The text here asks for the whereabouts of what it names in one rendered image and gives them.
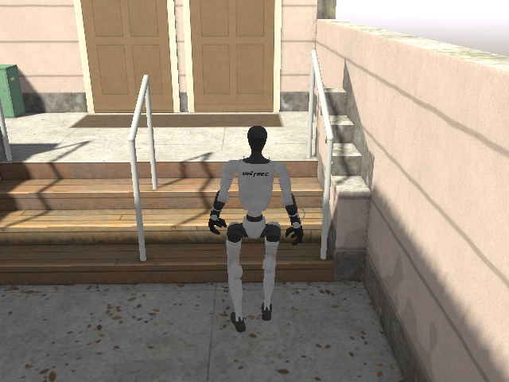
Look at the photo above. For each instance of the stairs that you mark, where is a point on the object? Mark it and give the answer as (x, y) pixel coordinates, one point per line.
(64, 223)

